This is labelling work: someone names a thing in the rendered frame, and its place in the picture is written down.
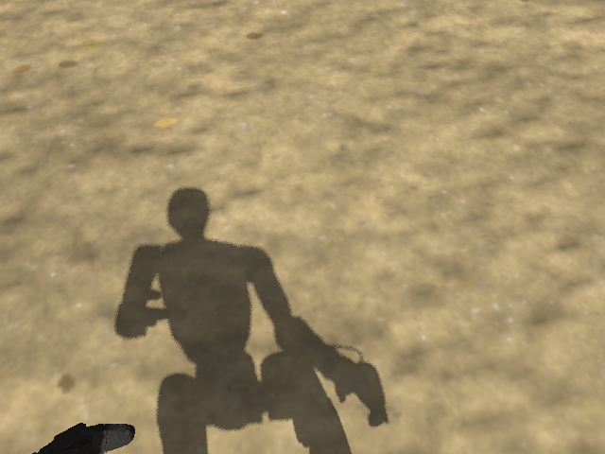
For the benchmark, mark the robot left hand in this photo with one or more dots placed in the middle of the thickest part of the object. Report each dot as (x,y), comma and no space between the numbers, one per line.
(97,439)

